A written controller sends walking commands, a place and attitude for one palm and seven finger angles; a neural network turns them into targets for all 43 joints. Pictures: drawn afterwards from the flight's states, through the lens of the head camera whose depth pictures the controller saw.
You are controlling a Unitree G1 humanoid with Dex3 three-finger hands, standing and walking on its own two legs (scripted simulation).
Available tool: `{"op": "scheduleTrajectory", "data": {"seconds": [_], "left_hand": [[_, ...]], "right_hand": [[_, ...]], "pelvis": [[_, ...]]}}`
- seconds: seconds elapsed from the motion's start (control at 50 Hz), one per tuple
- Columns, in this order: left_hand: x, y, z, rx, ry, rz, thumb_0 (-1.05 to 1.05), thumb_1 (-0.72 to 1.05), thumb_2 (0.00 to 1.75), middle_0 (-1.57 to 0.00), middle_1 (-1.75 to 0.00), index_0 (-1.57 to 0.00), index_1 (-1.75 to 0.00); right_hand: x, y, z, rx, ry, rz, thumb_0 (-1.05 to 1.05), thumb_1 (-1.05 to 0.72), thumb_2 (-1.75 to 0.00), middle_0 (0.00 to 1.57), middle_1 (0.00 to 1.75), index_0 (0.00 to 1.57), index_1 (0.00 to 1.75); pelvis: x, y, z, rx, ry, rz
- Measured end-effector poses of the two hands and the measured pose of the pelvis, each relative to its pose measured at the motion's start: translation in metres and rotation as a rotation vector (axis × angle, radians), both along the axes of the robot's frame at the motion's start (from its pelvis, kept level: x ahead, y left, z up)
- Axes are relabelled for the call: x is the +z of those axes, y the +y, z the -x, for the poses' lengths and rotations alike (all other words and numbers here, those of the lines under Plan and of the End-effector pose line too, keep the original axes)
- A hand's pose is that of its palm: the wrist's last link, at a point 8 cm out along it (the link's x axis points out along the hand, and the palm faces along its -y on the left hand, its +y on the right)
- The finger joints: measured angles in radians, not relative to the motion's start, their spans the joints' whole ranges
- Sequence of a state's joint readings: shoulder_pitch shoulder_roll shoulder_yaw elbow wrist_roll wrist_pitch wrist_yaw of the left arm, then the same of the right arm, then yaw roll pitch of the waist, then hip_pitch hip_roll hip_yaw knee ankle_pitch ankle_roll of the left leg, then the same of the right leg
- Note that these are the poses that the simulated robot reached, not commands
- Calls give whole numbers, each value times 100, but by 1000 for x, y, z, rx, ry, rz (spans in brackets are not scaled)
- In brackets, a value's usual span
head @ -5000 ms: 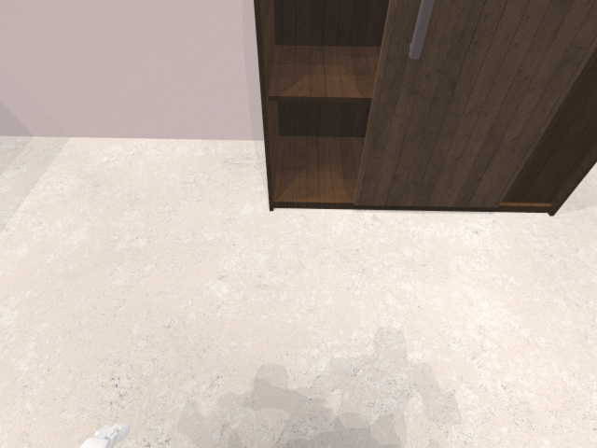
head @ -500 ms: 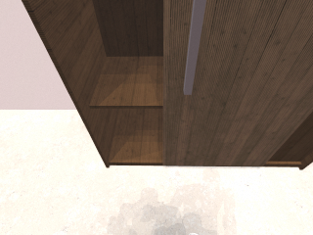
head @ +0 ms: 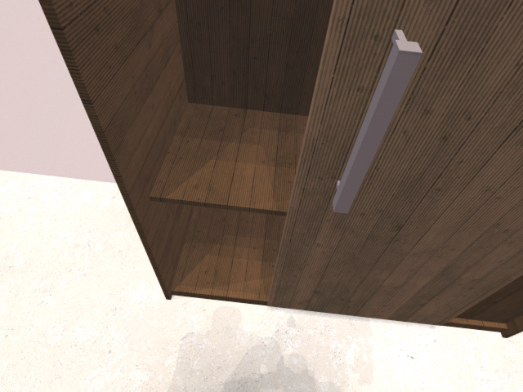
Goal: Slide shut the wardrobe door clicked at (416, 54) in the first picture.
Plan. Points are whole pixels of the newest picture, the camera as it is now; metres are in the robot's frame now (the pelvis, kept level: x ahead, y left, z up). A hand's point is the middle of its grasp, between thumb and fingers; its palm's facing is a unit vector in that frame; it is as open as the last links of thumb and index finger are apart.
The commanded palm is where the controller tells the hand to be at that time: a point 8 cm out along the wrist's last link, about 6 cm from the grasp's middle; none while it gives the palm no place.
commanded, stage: come to a stop and stand still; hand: right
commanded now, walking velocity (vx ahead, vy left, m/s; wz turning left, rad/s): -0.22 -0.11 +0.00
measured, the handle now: (364, 136) +0.48 -0.11 +0.15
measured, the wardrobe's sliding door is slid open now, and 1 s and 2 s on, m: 0.37 0.37 0.37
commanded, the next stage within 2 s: look again from close up in 1.26 s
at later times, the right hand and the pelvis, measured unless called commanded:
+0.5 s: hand out of the picture -0.02 -0.23 -0.17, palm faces +0.05 +0.98 -0.19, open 7.3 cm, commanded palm none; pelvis -0.02 -0.04 +0.01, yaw +0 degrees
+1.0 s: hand out of the picture -0.05 -0.15 -0.16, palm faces +0.05 +0.98 -0.20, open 7.3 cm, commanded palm none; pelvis -0.04 +0.01 +0.01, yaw -1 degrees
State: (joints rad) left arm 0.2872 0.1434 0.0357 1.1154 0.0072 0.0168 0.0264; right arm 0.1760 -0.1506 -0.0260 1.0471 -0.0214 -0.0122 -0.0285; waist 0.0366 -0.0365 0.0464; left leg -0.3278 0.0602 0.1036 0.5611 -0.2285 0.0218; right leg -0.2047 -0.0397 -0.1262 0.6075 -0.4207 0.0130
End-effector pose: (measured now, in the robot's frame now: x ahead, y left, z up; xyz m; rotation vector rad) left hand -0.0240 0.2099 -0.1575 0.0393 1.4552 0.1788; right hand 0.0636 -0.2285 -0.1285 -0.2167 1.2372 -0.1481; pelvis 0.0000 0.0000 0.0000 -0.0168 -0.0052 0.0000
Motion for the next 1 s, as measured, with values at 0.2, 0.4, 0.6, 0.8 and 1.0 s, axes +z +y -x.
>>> {"op": "scheduleTrajectory", "data": {"seconds": [0.2, 0.4, 0.6, 0.8, 1.0], "left_hand": [[13, 1, -35, -73, -74, -77, 1, 91, 90, -20, -30, -19, -30], [36, -28, -29, -105, -138, -124, 1, 93, 90, -20, -30, -19, -30], [27, -19, 1, -54, -70, -97, 1, 92, 90, -20, -30, -20, -30], [13, -3, 36, -33, 3, -28, 1, 91, 90, -20, -30, -19, -30], [12, 3, 46, -51, 18, 3, 1, 91, 90, -20, -30, -19, -30]], "right_hand": [[-7, -18, 4, -51, -28, -29, 0, -91, -89, 20, 30, 21, 30], [-13, -56, 60, -95, 78, -59, 1, -91, -90, 20, 30, 20, 30], [-8, -42, 106, -81, 234, -41, 1, -91, -90, 20, 29, 20, 30], [-3, 4, 104, -62, 167, -41, 1, -91, -90, 20, 30, 20, 30], [-4, 28, 118, -89, 163, -52, 1, -93, -90, 20, 30, 20, 30]], "pelvis": [[1, -20, 19, -27, 7, -11], [10, -45, 25, -16, 10, -26], [11, -34, 30, 6, 17, -8], [10, -6, 35, 0, -8, -3], [11, 13, 40, -11, -19, -7]]}}
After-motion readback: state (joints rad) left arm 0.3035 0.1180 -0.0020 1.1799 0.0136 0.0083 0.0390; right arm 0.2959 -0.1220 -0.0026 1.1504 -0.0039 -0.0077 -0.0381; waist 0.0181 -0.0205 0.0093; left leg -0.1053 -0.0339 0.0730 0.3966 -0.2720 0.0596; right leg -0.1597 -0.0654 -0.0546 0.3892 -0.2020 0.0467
